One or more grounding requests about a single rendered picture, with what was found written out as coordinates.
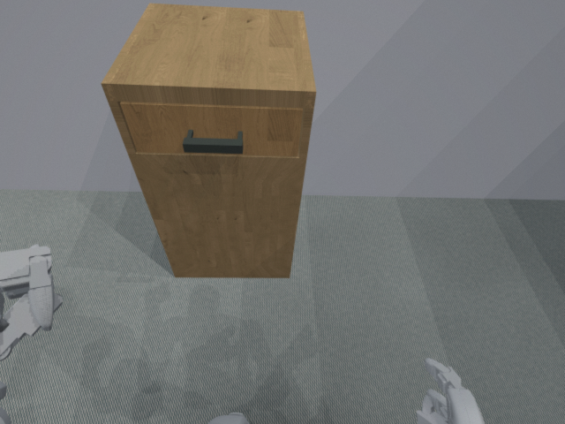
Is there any left robot hand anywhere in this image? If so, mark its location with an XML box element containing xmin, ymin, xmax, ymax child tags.
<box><xmin>0</xmin><ymin>244</ymin><xmax>63</xmax><ymax>361</ymax></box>

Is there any cabinet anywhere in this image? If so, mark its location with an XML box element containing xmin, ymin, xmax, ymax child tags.
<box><xmin>101</xmin><ymin>4</ymin><xmax>316</xmax><ymax>278</ymax></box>

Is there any drawer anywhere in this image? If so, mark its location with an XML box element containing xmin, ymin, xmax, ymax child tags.
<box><xmin>120</xmin><ymin>102</ymin><xmax>303</xmax><ymax>156</ymax></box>

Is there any right robot hand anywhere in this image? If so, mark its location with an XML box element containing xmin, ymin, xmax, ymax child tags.
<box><xmin>417</xmin><ymin>358</ymin><xmax>485</xmax><ymax>424</ymax></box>

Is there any handle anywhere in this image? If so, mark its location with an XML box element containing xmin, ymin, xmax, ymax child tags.
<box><xmin>183</xmin><ymin>130</ymin><xmax>243</xmax><ymax>154</ymax></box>

